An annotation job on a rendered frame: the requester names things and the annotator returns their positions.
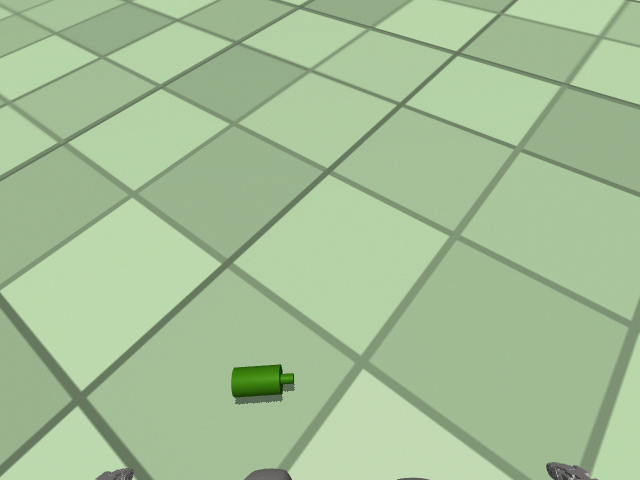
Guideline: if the right robot hand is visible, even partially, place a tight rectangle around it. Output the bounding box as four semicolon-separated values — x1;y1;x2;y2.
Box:
546;462;598;480

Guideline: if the bottle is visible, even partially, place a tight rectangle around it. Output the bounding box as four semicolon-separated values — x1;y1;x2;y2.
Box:
231;364;294;398

